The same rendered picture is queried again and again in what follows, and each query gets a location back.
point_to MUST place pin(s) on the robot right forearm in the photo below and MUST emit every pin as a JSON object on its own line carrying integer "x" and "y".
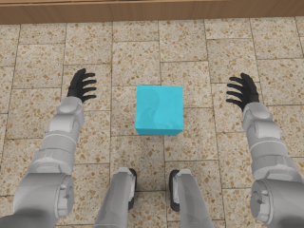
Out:
{"x": 270, "y": 158}

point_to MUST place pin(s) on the left robot shin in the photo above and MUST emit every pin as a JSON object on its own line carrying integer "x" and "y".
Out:
{"x": 124, "y": 169}

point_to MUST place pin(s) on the robot left hand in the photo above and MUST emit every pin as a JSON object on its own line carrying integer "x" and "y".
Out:
{"x": 76, "y": 85}

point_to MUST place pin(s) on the carton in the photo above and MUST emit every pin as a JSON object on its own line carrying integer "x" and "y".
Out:
{"x": 159, "y": 110}

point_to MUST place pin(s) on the robot right upper arm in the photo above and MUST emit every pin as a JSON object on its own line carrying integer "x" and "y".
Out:
{"x": 278, "y": 203}

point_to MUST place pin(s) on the robot left forearm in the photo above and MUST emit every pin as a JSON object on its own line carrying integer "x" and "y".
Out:
{"x": 56, "y": 154}

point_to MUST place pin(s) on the robot left upper arm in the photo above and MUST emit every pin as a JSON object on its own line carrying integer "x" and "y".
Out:
{"x": 41, "y": 200}

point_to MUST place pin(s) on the robot right foot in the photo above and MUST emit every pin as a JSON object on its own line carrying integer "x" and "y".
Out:
{"x": 175, "y": 206}

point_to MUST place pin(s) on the robot right hand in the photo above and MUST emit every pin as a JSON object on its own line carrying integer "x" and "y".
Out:
{"x": 247, "y": 88}

